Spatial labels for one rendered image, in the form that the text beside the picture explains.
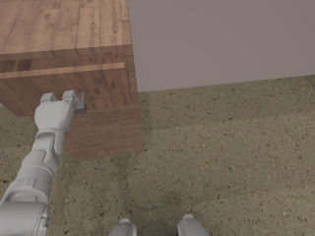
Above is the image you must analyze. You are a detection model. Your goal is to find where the right robot shin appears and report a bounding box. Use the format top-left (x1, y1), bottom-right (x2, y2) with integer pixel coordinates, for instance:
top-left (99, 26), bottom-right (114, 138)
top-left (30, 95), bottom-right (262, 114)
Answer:
top-left (182, 213), bottom-right (194, 220)

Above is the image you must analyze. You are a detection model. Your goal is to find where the handle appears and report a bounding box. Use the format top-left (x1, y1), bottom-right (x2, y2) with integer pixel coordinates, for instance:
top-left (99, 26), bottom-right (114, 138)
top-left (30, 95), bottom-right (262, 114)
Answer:
top-left (73, 92), bottom-right (88, 115)

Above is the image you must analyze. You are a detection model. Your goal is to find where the drawer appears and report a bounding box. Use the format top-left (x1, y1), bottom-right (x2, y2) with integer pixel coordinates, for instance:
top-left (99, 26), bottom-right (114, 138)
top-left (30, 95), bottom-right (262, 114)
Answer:
top-left (0, 51), bottom-right (132, 118)

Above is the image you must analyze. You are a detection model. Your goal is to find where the left robot forearm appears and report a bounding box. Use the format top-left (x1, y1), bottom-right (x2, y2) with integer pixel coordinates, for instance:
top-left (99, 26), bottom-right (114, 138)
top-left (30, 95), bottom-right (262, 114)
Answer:
top-left (0, 128), bottom-right (66, 206)

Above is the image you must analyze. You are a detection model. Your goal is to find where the left robot hand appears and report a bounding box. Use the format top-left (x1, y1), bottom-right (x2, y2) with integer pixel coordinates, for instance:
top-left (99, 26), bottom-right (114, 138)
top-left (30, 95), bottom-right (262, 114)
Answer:
top-left (34, 89), bottom-right (80, 133)

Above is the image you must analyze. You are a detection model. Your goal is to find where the robot left upper arm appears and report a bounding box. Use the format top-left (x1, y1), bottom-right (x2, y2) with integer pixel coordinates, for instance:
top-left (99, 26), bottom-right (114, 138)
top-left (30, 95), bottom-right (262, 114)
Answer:
top-left (0, 201), bottom-right (50, 236)

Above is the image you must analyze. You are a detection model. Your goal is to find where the robot right thigh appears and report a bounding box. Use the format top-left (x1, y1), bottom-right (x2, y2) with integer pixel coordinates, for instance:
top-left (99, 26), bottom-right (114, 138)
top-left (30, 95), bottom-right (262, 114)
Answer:
top-left (177, 218), bottom-right (210, 236)

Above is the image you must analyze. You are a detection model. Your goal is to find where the cabinet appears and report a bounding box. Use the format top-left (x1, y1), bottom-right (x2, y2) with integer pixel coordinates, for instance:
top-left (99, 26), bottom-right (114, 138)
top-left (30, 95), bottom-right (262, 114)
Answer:
top-left (0, 0), bottom-right (145, 159)

